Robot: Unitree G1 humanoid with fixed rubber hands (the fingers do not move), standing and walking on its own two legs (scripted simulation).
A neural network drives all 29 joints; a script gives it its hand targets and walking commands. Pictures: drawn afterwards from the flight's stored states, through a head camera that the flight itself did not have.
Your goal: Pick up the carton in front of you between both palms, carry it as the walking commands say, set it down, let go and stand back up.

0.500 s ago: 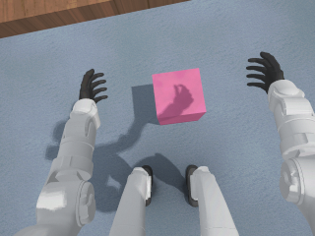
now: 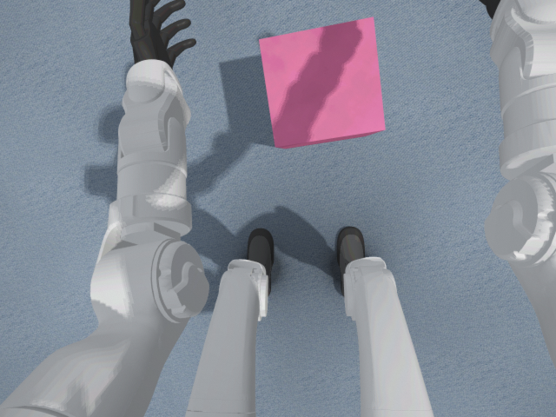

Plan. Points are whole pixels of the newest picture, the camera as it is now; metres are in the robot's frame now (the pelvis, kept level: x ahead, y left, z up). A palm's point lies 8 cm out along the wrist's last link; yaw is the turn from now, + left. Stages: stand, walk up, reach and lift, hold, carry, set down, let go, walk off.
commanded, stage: reach and lift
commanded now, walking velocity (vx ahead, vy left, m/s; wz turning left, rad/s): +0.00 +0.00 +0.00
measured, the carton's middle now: (320, 96) +0.53 -0.04 -0.53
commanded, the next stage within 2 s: none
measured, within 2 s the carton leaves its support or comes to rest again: leaves its support in 1.64 s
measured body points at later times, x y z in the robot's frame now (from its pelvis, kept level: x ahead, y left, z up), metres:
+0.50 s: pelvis -0.04 +0.01 -0.21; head +0.34 -0.02 +0.02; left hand +0.52 +0.16 -0.38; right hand +0.54 -0.22 -0.39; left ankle +0.06 +0.15 -0.62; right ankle +0.06 -0.11 -0.62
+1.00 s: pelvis -0.04 +0.01 -0.28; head +0.35 -0.02 -0.07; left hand +0.53 +0.16 -0.46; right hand +0.56 -0.20 -0.47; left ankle +0.06 +0.15 -0.62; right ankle +0.06 -0.11 -0.62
